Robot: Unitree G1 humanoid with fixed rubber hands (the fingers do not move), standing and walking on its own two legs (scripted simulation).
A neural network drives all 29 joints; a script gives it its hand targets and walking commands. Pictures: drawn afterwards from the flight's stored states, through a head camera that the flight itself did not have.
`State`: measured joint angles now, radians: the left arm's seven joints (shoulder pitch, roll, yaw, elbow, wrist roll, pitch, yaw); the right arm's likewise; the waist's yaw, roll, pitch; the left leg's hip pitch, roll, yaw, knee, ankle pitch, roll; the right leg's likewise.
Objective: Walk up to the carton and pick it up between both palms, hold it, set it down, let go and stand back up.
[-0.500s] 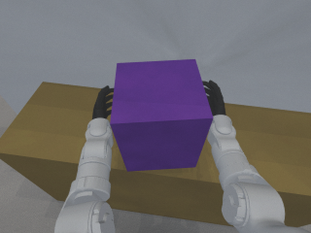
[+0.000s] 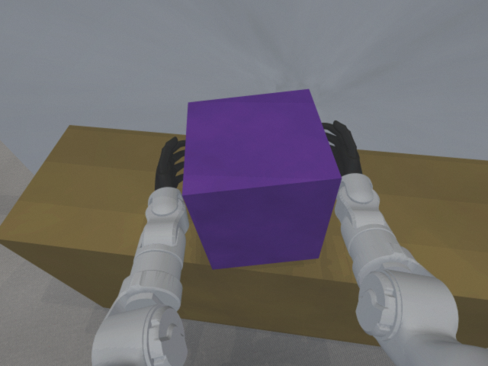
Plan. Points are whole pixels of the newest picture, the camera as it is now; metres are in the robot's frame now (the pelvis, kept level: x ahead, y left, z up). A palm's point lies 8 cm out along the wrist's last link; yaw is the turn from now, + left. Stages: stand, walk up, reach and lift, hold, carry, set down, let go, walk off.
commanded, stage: set down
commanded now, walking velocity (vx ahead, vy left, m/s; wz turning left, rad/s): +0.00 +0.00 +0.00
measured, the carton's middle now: (257, 185) +0.43 +0.05 +0.02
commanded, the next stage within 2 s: none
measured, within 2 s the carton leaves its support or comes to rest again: rests again in 1.56 s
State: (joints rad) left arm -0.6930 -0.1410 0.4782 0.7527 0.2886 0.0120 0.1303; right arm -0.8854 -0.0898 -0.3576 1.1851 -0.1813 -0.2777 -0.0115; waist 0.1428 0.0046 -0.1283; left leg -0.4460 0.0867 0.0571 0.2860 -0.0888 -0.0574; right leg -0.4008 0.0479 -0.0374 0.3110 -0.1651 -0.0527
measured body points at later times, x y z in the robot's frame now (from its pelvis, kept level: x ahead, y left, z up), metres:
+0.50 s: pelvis +0.00 +0.00 -0.01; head +0.11 -0.01 +0.43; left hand +0.41 +0.20 +0.03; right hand +0.49 -0.09 +0.04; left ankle +0.01 +0.16 -0.74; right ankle -0.03 -0.08 -0.74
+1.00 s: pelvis -0.01 +0.01 -0.01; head +0.11 +0.00 +0.43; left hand +0.41 +0.20 +0.02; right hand +0.49 -0.09 +0.03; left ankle +0.01 +0.16 -0.74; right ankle -0.03 -0.08 -0.74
